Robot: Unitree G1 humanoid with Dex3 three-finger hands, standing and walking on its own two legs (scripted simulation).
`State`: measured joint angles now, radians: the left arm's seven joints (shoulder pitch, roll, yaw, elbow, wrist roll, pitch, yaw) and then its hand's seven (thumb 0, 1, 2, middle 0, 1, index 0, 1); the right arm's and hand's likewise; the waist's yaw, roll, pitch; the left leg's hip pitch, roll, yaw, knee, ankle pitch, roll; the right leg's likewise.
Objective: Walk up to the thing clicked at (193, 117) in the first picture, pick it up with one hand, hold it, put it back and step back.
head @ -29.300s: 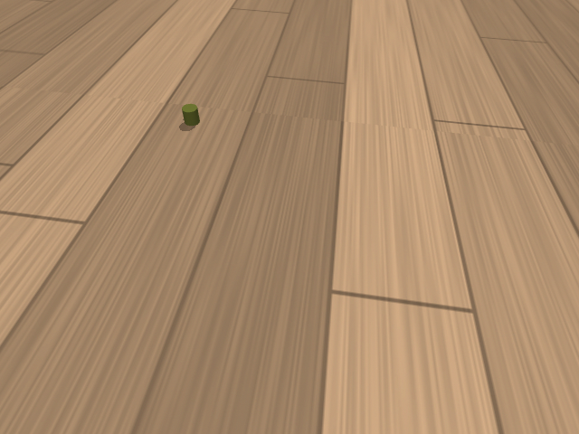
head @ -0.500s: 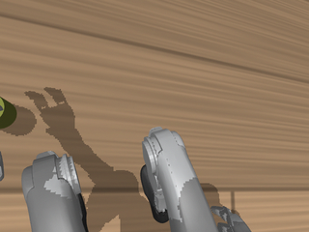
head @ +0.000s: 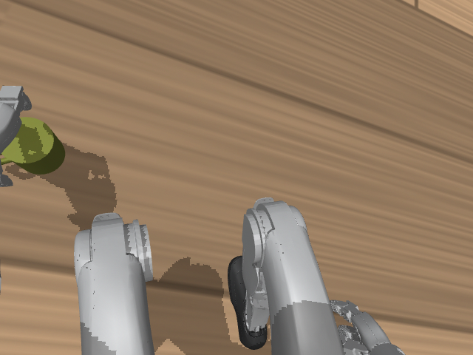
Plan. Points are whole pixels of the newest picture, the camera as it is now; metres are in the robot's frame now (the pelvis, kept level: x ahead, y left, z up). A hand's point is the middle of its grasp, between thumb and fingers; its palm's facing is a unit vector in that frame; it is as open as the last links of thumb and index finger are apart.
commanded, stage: withdraw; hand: left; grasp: from above
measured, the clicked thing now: (24, 150) +0.47 +0.33 -0.28
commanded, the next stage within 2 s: rest palm in 0.12 s
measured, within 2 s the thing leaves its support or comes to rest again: neither
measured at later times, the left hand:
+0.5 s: hand out of the picture +0.47 +0.34 -0.10, palm faces -0.52 -0.09 -0.85, open 14.0 cm
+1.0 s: hand (19, 141) +0.46 +0.32 -0.21, palm faces -0.40 -0.07 -0.92, open 13.7 cm
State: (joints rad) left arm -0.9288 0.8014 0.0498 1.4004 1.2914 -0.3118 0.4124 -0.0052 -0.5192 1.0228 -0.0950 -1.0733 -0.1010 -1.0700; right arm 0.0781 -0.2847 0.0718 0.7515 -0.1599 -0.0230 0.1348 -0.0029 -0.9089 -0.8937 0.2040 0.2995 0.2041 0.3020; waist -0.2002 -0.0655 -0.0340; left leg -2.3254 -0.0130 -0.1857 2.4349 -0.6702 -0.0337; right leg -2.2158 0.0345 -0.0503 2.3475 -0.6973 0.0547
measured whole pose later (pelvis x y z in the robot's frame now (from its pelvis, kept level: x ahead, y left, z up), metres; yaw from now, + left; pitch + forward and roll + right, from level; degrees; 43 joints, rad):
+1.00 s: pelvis +0.00 +0.00 -0.02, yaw -3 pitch +30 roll -11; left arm -1.05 0.93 0.13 1.64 1.35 -0.23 0.55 0.00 -0.46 0.98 -0.09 -1.05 -0.10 -1.04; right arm 0.09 -0.27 0.18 0.73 -0.23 -0.09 0.15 0.00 -0.89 -0.89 0.20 0.30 0.20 0.30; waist -0.32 -0.09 0.04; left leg -2.39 -0.01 -0.22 2.50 -0.66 -0.03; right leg -2.28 0.06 -0.07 2.39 -0.67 0.06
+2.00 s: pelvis +0.00 +0.01 -0.02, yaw -5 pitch +27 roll -13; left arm -1.01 1.00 0.14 1.72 1.30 -0.26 0.58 0.00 -0.25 0.92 -0.32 -1.06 -0.31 -1.03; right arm 0.08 -0.31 0.26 0.69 -0.26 -0.19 0.22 0.00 -0.90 -0.90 0.20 0.30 0.20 0.30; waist -0.34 -0.12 0.11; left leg -2.35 0.01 -0.27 2.56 -0.71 -0.02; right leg -2.23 0.08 -0.11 2.40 -0.68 0.08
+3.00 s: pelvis +0.00 +0.01 -0.02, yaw -6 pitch +26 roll -14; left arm -1.03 1.03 0.10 1.75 1.28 -0.28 0.60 0.00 -0.29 0.93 -0.40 -1.03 -0.37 -1.06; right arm 0.08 -0.32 0.30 0.68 -0.28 -0.20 0.22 0.00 -0.90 -0.90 0.20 0.30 0.20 0.30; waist -0.35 -0.13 0.12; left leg -2.34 0.01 -0.28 2.56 -0.70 -0.03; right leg -2.22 0.08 -0.12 2.39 -0.67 0.08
